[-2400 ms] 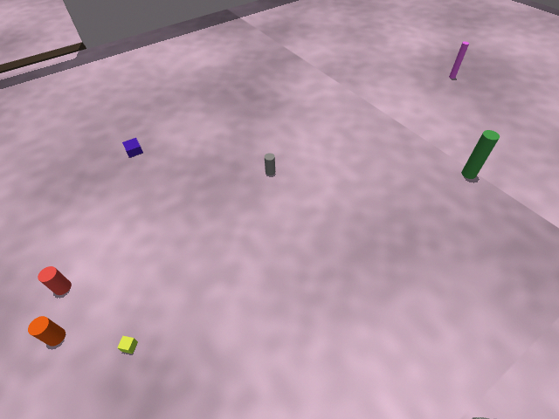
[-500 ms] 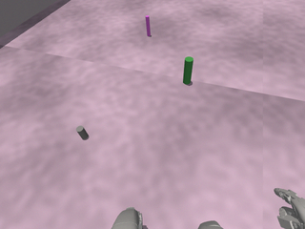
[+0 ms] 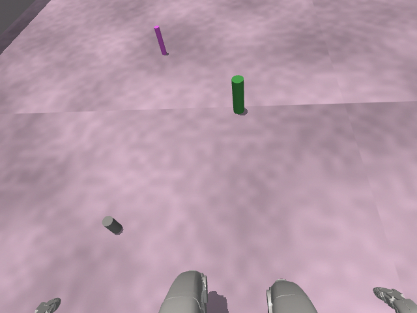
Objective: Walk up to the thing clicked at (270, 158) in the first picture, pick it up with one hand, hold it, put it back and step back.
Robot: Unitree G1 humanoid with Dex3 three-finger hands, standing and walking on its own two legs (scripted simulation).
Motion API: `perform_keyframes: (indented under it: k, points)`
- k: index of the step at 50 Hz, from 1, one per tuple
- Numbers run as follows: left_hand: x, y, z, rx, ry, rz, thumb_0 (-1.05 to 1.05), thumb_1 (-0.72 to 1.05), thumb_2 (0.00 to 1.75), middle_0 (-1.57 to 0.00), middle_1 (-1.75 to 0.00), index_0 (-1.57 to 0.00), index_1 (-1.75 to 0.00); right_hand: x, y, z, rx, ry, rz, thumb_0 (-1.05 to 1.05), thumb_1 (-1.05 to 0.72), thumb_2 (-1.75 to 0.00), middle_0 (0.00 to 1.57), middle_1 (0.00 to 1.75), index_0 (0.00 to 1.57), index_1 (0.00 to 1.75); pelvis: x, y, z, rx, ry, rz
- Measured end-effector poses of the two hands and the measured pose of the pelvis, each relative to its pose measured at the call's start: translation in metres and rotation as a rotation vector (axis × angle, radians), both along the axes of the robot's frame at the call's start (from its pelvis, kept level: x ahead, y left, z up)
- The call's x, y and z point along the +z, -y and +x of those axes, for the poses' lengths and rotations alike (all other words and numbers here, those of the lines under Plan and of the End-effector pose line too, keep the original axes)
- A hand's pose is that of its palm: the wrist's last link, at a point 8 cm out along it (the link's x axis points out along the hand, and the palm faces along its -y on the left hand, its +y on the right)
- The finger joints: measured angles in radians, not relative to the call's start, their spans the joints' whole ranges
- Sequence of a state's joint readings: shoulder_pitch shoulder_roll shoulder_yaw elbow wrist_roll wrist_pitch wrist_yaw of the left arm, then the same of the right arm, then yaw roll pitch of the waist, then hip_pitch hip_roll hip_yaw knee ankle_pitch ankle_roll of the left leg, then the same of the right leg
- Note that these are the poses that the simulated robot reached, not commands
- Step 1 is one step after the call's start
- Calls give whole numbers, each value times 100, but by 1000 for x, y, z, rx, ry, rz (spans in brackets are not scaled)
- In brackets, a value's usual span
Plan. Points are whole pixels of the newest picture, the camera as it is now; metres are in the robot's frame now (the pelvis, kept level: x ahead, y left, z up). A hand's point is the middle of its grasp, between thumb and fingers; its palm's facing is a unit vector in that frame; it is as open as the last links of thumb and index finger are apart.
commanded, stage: walk up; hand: left
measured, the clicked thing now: (112, 224) +0.56 +0.56 -0.68
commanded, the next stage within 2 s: none
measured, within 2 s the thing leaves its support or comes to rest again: neither
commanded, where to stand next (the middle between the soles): +0.12 +0.66 m, yaw -41 degrees
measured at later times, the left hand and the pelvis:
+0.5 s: hand out of the picture +0.21 +0.53 -0.12, palm faces -0.29 -0.76 -0.58, open 7.4 cm; pelvis +0.07 +0.26 -0.01, yaw -15 degrees
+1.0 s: hand out of the picture +0.30 +0.79 -0.12, palm faces -0.37 -0.72 -0.59, open 7.4 cm; pelvis +0.07 +0.54 -0.01, yaw -25 degrees
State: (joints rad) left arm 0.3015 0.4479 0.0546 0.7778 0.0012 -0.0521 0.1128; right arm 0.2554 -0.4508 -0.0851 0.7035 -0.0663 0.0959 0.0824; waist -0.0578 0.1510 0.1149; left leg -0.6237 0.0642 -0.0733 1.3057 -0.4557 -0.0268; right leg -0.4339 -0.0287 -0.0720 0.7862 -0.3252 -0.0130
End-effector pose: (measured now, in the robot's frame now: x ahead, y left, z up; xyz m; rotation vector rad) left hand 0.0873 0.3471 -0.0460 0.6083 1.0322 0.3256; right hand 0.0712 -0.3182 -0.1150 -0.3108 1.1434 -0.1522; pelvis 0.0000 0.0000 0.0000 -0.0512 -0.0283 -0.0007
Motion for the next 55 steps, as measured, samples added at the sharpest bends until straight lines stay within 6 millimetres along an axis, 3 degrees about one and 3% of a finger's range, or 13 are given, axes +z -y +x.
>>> perform_keyframes:
  k: [6, 9, 11, 15, 21, 24, 27, 33, 38, 42, 44, 50, 55]
  points:
    - [-10, -66, 7, -37, -64, 1, 1, 89, 90, -21, -30, -22, -30, 15, -53, 67, 27, 149, -22, 1, -91, -90, 20, 30, 20, 30, -8, -68, 23, -67, -17, 20]
    - [-23, -116, 19, -60, -88, 10, 1, 89, 90, -21, -30, -22, -30, 19, -83, 87, 21, 196, -72, 1, -91, -90, 20, 30, 20, 30, -21, -113, 36, -104, -33, 24]
    - [-35, -151, 32, -69, -110, 26, 1, 89, 90, -21, -30, -22, -30, 20, -107, 90, 11, 218, -110, 1, -91, -90, 20, 30, 20, 30, -29, -140, 41, -125, -23, 54]
    - [-41, -188, 67, -73, -129, 28, 1, 90, 90, -21, -30, -21, -30, 24, -156, 68, -54, 188, -110, 0, -91, -90, 20, 30, 20, 30, -21, -178, 50, -163, -17, 27]
    - [-29, -203, 116, -193, -113, -40, 1, 90, 90, -20, -30, -21, -30, 24, -217, 17, -178, 84, -75, 1, -91, -90, 20, 30, 20, 30, -2, -224, 62, -212, -20, 28]
    - [-26, -213, 130, -260, -85, -40, 1, 90, 90, -20, -30, -21, -30, 12, -238, 2, -224, 55, -64, 1, -90, -90, 20, 30, 20, 30, -8, -247, 67, -244, -25, 33]
    - [-26, -237, 133, -283, -59, -19, 0, 90, 90, -21, -30, -21, -30, -2, -262, -5, -247, 28, -59, 1, -91, -90, 20, 30, 20, 30, -16, -274, 66, -264, 1, 4]
    - [-13, -299, 142, -290, -20, 12, 0, 90, 90, -21, -30, -22, -30, -5, -318, -3, -242, 33, -34, 1, -91, -90, 20, 30, 20, 30, -14, -338, 66, -288, 19, 21]
    - [-16, -370, 167, -358, -18, 46, 1, 89, 90, -21, -30, -22, -30, -4, -368, -4, -273, 81, -70, 1, -91, -90, 20, 30, 20, 30, -25, -405, 69, -341, 1, 47]
    - [-30, -437, 192, -362, -5, 70, 1, 89, 90, -21, -30, -22, -30, -9, -423, -21, -310, 78, -125, 1, -91, -90, 20, 30, 20, 30, -41, -468, 71, -381, 17, 60]
    - [-33, -458, 202, -340, -14, 73, 1, 90, 90, -21, -30, -21, -30, -9, -456, -38, -348, 53, -118, 1, -91, -90, 20, 30, 20, 30, -37, -491, 73, -395, 19, 21]
    - [-30, -479, 217, -393, -64, -12, 1, 90, 90, -20, -30, -21, -30, 5, -551, -83, -459, -44, -46, 1, -91, -90, 20, 30, 20, 30, -8, -538, 72, -429, 10, 13]
    - [-30, -488, 212, -469, -79, -65, 1, 90, 90, -20, -30, -21, -30, 0, -602, -106, -495, -89, -13, 1, -90, -90, 20, 30, 20, 30, -5, -580, 71, -477, -12, 26]
